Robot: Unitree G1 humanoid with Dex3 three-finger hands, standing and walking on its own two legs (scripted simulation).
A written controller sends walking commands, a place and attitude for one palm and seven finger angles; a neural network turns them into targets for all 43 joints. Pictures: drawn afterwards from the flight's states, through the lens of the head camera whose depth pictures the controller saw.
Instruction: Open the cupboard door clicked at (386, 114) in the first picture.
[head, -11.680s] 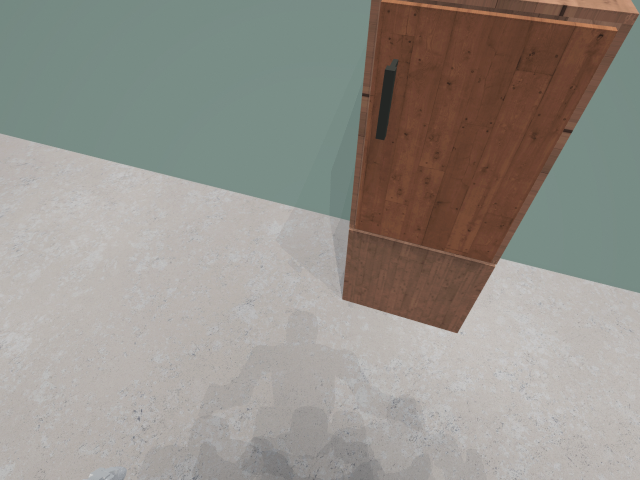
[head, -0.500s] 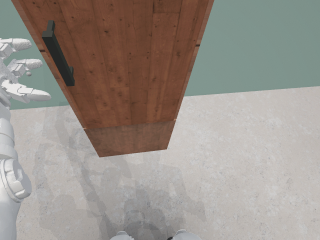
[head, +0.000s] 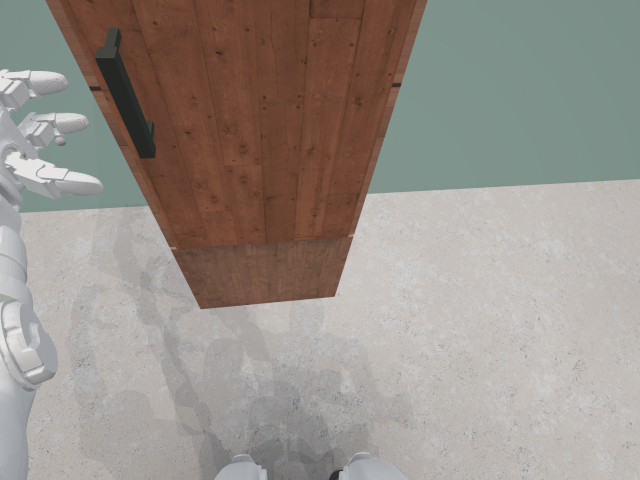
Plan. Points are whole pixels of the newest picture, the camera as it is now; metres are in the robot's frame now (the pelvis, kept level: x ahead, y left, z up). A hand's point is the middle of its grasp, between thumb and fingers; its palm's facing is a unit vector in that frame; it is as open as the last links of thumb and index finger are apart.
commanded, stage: move the hooked fingers beside the handle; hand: left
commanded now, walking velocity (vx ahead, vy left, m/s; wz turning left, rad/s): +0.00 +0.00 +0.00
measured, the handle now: (131, 98) +0.56 +0.21 +0.11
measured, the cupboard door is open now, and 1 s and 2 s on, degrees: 0 0 0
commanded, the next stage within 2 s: slide the fingers in behind the handle in 0.20 s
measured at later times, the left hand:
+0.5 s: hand (76, 129) +0.50 +0.26 +0.11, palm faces +0.06 -1.00 +0.01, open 14.0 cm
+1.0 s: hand (109, 134) +0.50 +0.23 +0.11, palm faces +0.07 -1.00 +0.02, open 14.0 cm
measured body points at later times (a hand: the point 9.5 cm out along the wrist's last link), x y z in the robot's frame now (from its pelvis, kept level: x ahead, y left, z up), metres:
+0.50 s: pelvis +0.01 +0.01 +0.00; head +0.12 +0.03 +0.44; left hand +0.50 +0.32 +0.11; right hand -0.02 -0.26 -0.10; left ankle +0.00 +0.10 -0.70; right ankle +0.00 -0.12 -0.70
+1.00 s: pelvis +0.01 +0.00 +0.00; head +0.10 +0.02 +0.44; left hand +0.49 +0.28 +0.12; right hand +0.04 -0.26 -0.11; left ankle +0.00 +0.10 -0.70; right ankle +0.00 -0.12 -0.70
